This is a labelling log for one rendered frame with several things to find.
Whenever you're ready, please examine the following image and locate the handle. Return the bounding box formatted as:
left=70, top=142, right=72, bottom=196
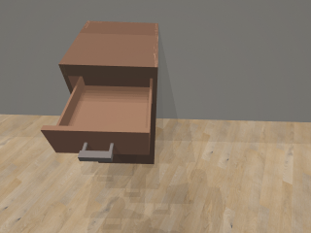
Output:
left=78, top=142, right=114, bottom=162

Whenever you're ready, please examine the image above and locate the cabinet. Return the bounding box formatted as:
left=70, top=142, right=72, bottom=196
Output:
left=58, top=20, right=158, bottom=164

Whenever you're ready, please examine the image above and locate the drawer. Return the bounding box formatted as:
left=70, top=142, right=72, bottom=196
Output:
left=41, top=76, right=153, bottom=155

